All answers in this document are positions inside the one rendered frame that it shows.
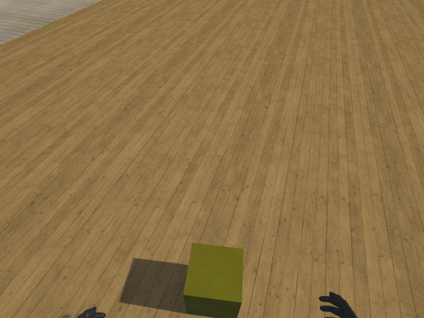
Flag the right robot hand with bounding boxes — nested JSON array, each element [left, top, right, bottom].
[[319, 291, 358, 318]]

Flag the carton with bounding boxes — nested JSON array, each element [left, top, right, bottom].
[[183, 243, 244, 318]]

